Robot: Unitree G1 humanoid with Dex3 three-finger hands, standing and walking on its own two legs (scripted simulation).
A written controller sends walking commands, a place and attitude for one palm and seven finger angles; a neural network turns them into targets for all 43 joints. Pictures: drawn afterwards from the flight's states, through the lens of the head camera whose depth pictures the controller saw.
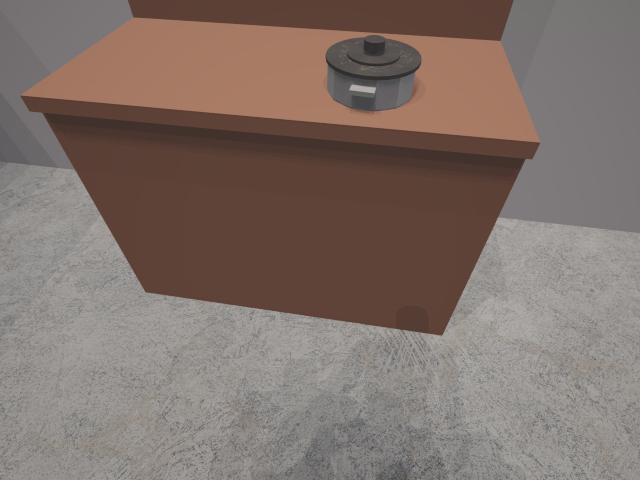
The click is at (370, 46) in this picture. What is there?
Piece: lid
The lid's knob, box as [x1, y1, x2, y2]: [363, 35, 385, 52]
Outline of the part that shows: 364,38 363,48 365,50 371,52 378,52 384,49 385,39 382,36 369,35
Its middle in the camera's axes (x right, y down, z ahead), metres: +0.11 -0.42 +0.83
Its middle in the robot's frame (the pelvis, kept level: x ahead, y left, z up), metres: +0.92 -0.06 +0.15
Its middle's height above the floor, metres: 0.93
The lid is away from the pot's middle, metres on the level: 0.00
